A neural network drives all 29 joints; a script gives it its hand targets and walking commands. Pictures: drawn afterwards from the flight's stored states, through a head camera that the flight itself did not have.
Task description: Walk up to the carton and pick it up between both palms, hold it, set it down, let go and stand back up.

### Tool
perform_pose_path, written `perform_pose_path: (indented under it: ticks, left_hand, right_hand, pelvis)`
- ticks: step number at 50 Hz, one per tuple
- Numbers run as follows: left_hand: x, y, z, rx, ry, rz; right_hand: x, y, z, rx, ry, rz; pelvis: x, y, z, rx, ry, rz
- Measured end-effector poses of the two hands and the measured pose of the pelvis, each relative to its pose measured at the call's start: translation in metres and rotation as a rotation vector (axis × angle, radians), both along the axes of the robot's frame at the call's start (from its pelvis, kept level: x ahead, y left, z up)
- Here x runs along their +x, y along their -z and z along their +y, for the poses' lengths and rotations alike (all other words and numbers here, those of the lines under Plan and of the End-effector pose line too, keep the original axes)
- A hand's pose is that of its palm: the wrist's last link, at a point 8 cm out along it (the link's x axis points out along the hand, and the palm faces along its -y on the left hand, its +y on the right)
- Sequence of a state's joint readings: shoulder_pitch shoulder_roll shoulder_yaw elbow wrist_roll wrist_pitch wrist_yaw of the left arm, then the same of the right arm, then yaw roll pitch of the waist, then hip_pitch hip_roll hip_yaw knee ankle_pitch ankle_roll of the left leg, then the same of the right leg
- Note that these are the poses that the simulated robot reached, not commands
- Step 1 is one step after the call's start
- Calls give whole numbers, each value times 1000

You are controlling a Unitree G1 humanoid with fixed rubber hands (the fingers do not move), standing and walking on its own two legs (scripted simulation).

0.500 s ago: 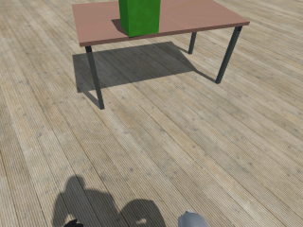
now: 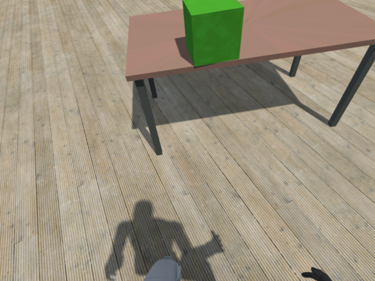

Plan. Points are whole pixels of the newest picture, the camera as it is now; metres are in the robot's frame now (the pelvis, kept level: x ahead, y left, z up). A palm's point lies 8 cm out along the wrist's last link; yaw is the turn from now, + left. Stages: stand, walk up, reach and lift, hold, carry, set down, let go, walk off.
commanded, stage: walk up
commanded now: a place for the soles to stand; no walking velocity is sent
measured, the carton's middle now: (211, 29) +1.16 +0.00 +0.00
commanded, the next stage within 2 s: none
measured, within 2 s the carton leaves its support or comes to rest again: neither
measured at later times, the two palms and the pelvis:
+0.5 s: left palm (101, 208) +0.31 +0.31 -0.11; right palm (310, 236) +0.25 -0.23 -0.09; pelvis +0.24 +0.04 +0.00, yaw +2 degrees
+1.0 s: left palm (128, 167) +0.44 +0.25 -0.09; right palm (301, 148) +0.53 -0.29 -0.11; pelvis +0.44 -0.03 +0.00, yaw +0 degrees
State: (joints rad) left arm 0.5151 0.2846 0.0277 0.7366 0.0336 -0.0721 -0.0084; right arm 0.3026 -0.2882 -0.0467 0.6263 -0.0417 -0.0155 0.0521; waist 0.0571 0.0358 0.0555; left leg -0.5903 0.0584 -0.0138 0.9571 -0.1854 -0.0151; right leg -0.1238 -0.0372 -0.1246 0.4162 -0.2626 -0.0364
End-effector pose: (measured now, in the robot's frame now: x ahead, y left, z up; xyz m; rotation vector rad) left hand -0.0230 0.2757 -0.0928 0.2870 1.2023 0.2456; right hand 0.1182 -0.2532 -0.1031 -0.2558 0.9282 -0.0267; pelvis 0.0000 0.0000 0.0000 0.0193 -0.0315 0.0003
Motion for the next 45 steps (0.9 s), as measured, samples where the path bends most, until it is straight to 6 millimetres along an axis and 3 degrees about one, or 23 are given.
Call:
perform_pose_path:
  ticks: [7,10,12,14,20,25,31,36,39,45]
  left_hand:
    - [34,23,5,-62,-56,81]
    - [62,41,16,-83,-56,114]
    - [89,52,23,-95,-32,127]
    - [126,53,29,-102,1,107]
    - [258,32,41,-107,96,-84]
    - [337,21,30,-117,140,-161]
    - [421,15,-3,-123,193,-213]
    - [493,13,-30,-78,219,-290]
    - [508,13,-37,-35,197,-299]
    - [476,-3,-31,13,65,-139]
  right_hand:
    - [116,-6,44,18,-69,-80]
    - [163,-5,59,-8,-76,-133]
    - [180,-1,63,-43,-66,-145]
    - [181,0,59,-65,-13,-117]
    - [146,-11,35,-127,121,79]
    - [137,-12,21,-134,173,184]
    - [159,3,8,-94,189,247]
    - [200,30,-16,-63,185,280]
    - [239,39,-27,-50,143,285]
    - [349,18,-37,-23,60,137]
  pelvis:
    - [74,9,16,-26,-8,4]
    - [112,22,30,-31,-5,9]
    - [131,30,39,-22,-12,-2]
    - [149,28,45,-42,-20,-14]
    - [199,7,47,-52,-25,-23]
    - [239,1,41,-39,-30,-13]
    - [290,5,24,-13,-24,-1]
    - [343,21,-3,-1,-21,6]
    - [367,26,-18,-2,-19,-9]
    - [410,5,-28,21,-12,-16]
